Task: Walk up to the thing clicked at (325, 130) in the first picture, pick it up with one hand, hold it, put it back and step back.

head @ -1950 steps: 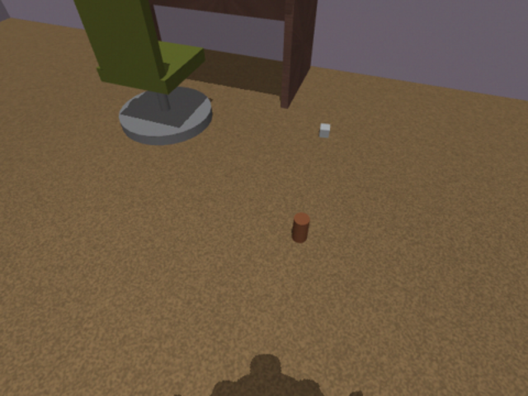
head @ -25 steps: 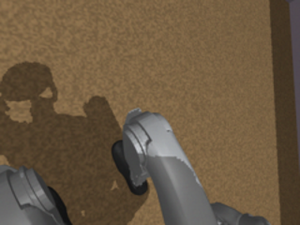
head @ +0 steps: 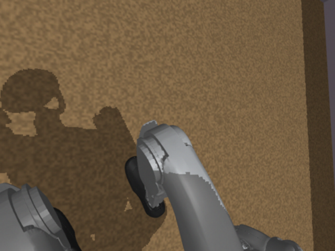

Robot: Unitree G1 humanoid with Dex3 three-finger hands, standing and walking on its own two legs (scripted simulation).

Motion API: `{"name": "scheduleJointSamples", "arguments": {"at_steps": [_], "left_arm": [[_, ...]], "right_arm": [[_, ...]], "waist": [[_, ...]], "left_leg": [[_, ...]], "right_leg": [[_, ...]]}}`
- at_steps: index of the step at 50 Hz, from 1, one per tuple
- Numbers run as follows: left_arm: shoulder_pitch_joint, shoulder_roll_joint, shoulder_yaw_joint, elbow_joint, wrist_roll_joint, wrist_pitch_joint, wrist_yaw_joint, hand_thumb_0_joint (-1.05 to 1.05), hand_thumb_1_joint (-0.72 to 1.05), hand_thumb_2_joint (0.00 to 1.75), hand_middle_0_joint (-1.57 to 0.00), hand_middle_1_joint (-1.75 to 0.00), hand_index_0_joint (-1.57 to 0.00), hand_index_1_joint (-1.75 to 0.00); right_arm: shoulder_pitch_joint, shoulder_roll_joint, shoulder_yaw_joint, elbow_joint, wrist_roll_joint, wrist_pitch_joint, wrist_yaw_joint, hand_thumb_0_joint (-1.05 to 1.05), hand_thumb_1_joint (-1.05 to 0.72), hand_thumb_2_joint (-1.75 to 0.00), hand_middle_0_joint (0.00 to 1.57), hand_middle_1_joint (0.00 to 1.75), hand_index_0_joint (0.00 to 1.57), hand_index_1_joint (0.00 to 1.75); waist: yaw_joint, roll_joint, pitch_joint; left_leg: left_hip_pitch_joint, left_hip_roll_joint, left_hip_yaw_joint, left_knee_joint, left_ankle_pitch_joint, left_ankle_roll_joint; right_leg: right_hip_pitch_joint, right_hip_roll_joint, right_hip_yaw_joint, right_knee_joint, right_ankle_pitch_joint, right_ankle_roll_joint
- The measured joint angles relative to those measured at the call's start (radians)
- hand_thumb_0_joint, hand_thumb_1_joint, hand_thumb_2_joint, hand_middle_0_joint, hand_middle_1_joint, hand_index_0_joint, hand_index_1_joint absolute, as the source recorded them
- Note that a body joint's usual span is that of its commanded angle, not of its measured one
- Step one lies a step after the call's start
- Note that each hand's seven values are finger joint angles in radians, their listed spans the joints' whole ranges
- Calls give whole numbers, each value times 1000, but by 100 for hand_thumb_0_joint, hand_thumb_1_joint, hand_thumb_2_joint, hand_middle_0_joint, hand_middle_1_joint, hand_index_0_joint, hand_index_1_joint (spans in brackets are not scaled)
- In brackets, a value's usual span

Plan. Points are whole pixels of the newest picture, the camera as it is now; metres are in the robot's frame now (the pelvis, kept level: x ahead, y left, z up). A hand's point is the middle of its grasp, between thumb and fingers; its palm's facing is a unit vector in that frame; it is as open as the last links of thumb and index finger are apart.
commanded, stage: open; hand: left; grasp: from above
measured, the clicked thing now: out of the picture +0.45 +0.30 -0.28
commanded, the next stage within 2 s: withdraw in 0.06 s
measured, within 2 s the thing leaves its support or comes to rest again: neither
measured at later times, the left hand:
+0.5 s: hand out of the picture +0.46 +0.33 -0.21, palm faces +0.10 -0.46 -0.88, open 13.8 cm
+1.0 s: hand out of the picture +0.43 +0.27 -0.13, palm faces -0.41 -0.26 -0.88, open 13.4 cm
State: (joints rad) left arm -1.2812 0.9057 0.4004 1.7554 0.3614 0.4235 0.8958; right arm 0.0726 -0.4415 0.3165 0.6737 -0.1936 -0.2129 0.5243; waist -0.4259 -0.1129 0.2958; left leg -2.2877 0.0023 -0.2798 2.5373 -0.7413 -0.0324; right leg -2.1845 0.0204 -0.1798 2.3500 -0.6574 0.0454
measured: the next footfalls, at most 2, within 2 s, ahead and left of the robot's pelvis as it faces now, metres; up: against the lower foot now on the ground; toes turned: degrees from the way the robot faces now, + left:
none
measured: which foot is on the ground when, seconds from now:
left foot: down 0.00-1.00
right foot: down 0.00-1.00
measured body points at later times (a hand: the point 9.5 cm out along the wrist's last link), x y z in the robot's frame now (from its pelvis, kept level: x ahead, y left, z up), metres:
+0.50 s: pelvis +0.00 +0.00 +0.01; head +0.29 +0.09 +0.34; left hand +0.46 +0.35 -0.16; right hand +0.01 -0.26 -0.06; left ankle +0.06 +0.13 -0.28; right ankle +0.12 -0.12 -0.28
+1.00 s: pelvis -0.01 -0.01 +0.03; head +0.21 +0.05 +0.42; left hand +0.45 +0.28 -0.08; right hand +0.04 -0.27 -0.08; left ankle +0.06 +0.13 -0.28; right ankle +0.12 -0.12 -0.28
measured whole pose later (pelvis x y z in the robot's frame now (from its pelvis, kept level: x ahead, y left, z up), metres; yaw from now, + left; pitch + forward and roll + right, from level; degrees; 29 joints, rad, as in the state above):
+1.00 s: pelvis -0.01 -0.01 +0.03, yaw +6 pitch +31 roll -6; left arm -1.07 0.54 0.08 1.59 0.95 0.21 0.44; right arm 0.17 -0.34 0.10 0.83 -0.12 -0.24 0.28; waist -0.29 0.04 -0.03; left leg -2.25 0.02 -0.12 2.37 -0.67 -0.01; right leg -2.21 0.01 -0.05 2.29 -0.63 0.03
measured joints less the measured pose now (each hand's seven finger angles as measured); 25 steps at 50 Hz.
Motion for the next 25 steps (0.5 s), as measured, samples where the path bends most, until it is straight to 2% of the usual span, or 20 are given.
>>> {"name": "scheduleJointSamples", "arguments": {"at_steps": [11, 16, 21, 23, 25], "left_arm": [[-1, 3, -19, 2, -24, -2, -14, 0, -37, 93, -19, -95, -18, -97], [2, -2, -1, -8, 12, 0, -20, 0, -40, 94, -17, -96, -17, -96], [18, -24, 31, -95, 81, 16, -47, 0, -44, 95, -16, -96, -16, -96], [33, -45, 24, -161, 114, 29, -76, 0, -46, 95, -15, -96, -15, -96], [57, -81, -4, -249, 135, 42, -111, 0, -48, 96, -14, -97, -14, -97]], "right_arm": [[-13, -2, 7, 13, -6, -6, -2, 0, -91, -91, 19, 30, 20, 30], [-15, 5, -3, 18, 2, -7, -2, 0, -92, -91, 19, 30, 20, 30], [3, 22, -27, 34, 7, -6, 1, 0, -92, -91, 19, 30, 19, 30], [18, 36, -47, 50, 13, -4, 0, 0, -92, -91, 19, 30, 19, 30], [40, 53, -75, 67, 27, 3, -6, 0, -92, -91, 19, 30, 20, 30]], "waist": [[-2, 8, -1], [4, 11, -6], [30, 19, -28], [46, 29, -54], [70, 43, -92]], "left_leg": [[0, 0, 6, 0, -1, 1], [-7, 3, 3, -1, 2, 3], [-14, 8, 11, -19, 14, 3], [-20, 11, 20, -30, 19, 3], [-22, 15, 31, -45, 21, 4]], "right_leg": [[-3, -1, 5, 5, -3, 0], [-9, 2, 3, -1, 4, 2], [-19, 4, 8, -16, 17, 2], [-29, 4, 15, -22, 21, 0], [-37, 5, 23, -30, 23, -3]]}}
